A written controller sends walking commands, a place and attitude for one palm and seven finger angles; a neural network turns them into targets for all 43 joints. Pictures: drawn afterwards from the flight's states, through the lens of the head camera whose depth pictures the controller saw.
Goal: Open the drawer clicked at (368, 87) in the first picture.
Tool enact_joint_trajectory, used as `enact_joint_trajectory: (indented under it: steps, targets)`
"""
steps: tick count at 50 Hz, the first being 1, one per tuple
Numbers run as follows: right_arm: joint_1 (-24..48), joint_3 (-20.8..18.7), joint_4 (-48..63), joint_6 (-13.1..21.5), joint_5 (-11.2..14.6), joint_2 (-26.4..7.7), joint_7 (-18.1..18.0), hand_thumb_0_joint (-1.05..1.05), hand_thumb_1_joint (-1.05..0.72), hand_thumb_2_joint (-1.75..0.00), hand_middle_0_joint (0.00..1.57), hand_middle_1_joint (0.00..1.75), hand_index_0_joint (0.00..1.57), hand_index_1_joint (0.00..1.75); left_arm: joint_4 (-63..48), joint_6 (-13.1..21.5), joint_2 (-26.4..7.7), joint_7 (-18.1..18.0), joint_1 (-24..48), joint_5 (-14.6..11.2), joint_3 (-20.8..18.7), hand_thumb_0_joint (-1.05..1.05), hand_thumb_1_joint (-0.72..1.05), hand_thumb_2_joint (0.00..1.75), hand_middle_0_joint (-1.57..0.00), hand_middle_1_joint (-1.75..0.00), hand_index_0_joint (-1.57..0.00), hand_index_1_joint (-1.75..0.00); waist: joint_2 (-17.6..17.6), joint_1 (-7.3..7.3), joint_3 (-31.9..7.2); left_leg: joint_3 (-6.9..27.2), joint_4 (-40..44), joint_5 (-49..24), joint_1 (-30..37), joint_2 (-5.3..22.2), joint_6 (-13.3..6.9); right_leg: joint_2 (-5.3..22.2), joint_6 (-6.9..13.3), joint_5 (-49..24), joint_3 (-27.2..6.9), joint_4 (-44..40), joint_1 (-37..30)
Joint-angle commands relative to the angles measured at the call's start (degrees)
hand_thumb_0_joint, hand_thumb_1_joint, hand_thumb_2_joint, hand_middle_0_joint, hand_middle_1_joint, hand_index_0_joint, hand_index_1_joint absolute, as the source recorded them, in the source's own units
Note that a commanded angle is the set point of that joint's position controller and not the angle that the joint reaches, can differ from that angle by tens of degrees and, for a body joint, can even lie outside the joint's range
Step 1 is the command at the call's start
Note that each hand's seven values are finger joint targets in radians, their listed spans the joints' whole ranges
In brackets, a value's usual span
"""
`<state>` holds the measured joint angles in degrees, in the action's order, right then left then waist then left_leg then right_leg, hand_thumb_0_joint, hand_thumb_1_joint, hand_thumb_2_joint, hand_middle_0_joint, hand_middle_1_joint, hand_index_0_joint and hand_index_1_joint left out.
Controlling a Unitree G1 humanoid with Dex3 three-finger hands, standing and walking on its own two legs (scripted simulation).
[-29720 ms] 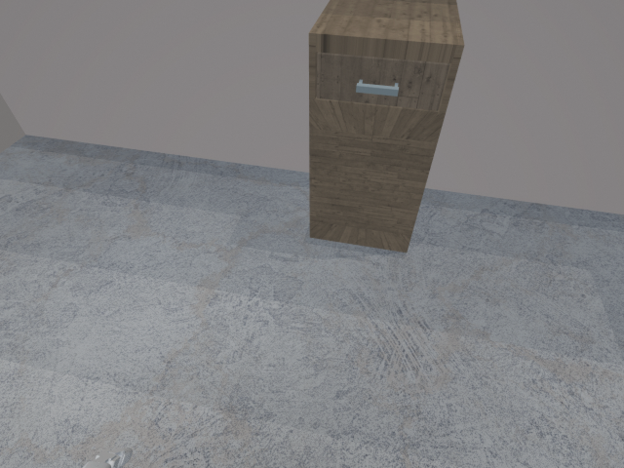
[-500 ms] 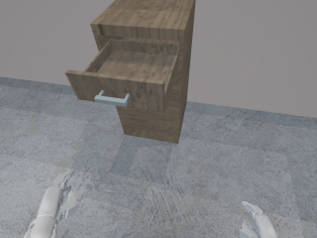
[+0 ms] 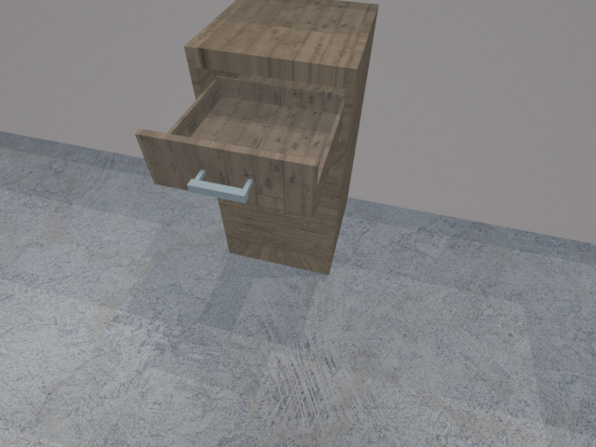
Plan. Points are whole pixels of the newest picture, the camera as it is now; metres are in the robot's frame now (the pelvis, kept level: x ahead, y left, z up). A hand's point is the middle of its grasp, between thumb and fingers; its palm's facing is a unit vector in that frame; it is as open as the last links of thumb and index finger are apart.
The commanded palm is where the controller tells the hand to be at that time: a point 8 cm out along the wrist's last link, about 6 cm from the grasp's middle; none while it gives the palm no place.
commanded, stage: let the arm hang, fingers relaxed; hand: left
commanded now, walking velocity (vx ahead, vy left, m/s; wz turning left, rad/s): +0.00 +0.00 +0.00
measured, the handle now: (221, 184) +0.60 +0.20 -0.04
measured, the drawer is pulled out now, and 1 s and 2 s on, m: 0.30 0.30 0.30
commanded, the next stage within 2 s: look to check the result in 0.44 s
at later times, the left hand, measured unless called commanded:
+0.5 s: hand out of the picture -0.02 +0.14 -0.18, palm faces +0.03 -0.99 -0.15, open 7.4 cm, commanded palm none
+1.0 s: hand out of the picture -0.01 +0.13 -0.18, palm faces +0.03 -0.99 -0.17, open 7.4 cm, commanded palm none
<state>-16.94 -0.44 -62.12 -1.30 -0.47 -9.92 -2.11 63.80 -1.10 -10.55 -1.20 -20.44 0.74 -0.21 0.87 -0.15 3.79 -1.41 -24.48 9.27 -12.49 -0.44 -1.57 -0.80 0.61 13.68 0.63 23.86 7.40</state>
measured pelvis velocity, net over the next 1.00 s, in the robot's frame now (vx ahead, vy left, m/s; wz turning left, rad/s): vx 0.01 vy -0.02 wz -0.01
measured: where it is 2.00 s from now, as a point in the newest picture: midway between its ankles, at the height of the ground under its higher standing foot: outside the picture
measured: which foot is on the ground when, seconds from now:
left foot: down 0.00-1.00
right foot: down 0.00-1.00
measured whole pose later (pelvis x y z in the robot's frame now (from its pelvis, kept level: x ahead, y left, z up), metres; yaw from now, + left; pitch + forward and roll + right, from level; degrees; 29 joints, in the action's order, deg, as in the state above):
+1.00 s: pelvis +0.01 -0.02 +0.00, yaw -1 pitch -2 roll +0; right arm -17.2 -0.9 -65.0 -0.6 -0.6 -5.5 -2.5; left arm 65.1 0.5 -6.3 -2.1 -18.7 0.5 -0.3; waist 0.7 0.5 3.6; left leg -1.4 -24.8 10.3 -12.0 1.2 0.2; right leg -2.5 2.3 14.6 0.5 24.2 7.2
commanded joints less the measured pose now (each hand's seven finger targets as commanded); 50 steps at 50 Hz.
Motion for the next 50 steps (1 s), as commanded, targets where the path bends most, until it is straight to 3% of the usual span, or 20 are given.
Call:
enact_joint_trajectory:
  steps: [1, 4, 21, 50]
  targets:
    - [-3.27, -0.71, 0.58, 0.90, -0.04, -4.40, 0.00, 0.00, -0.90, -0.90, 0.20, 0.30, 0.20, 0.30, -0.80, 0.85, -4.58, -0.65, -2.88, -0.19, -0.75, 0.00, 0.90, 0.90, -0.20, -0.30, -0.20, -0.30, -0.77, 0.27, 3.74, 7.50, 8.32, 9.18, 0.38, 5.74, -0.93, 4.27, 1.95, 4.29, -4.36, -6.20, 6.72]
    - [-3.58, -0.82, 0.06, 0.74, -0.03, -3.80, 0.07, 0.00, -0.90, -0.90, 0.20, 0.30, 0.20, 0.30, -0.35, 0.96, -4.20, -0.80, -3.74, -0.08, -0.65, 0.00, 0.90, 0.90, -0.20, -0.30, -0.20, -0.30, -1.58, 0.02, 4.96, 7.05, 7.96, 10.09, -0.33, 5.39, -0.88, 3.99, 1.87, 5.56, -4.81, -6.40, 7.88]
    - [-6.30, -1.00, -1.89, 1.07, -0.16, 0.44, -0.27, 0.00, -0.90, -0.90, 0.20, 0.30, 0.20, 0.30, 0.05, 1.55, -1.35, -1.22, -3.71, -0.33, -1.16, 0.00, 0.90, 0.90, -0.20, -0.30, -0.20, -0.30, -0.40, 0.51, 3.88, 5.04, 5.21, 4.81, 0.36, 4.72, -0.46, 4.40, 2.42, 3.59, -5.57, -6.35, 8.17]
    - [-5.12, -1.12, -2.29, 1.18, -0.07, 0.19, -0.46, 0.00, -0.90, -0.90, 0.20, 0.30, 0.20, 0.30, 0.31, 1.94, -1.06, -1.46, -3.34, -0.45, -1.10, 0.00, 0.90, 0.90, -0.20, -0.30, -0.20, -0.30, -1.19, 0.76, 3.49, 4.19, 3.66, -0.57, 2.79, 5.45, -0.06, 4.52, 2.41, -0.87, -5.72, -6.89, 6.79]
